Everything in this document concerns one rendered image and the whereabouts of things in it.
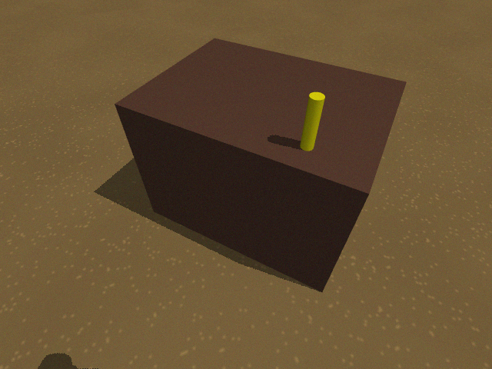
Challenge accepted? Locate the can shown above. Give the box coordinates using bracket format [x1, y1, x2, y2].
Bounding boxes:
[300, 92, 325, 151]

